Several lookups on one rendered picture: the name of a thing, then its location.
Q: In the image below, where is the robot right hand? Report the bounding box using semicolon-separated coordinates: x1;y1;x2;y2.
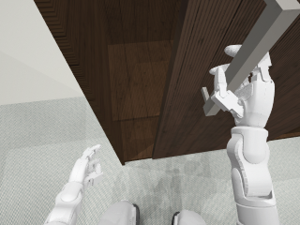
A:
209;45;275;128

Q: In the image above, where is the robot left hand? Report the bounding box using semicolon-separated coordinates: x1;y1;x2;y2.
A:
68;144;103;189

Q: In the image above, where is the handle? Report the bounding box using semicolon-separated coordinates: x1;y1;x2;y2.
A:
201;0;300;116

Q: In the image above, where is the right robot thigh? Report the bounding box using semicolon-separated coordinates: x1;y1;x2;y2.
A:
173;210;206;225

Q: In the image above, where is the right robot forearm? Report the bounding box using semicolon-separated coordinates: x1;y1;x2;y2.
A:
226;126;282;225

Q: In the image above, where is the robot thigh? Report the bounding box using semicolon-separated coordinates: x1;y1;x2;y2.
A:
97;202;136;225
173;210;206;225

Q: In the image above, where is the left robot forearm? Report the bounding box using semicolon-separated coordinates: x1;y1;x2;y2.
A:
43;182;84;225

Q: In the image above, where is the left robot thigh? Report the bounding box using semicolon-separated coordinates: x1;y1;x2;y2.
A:
97;202;136;225

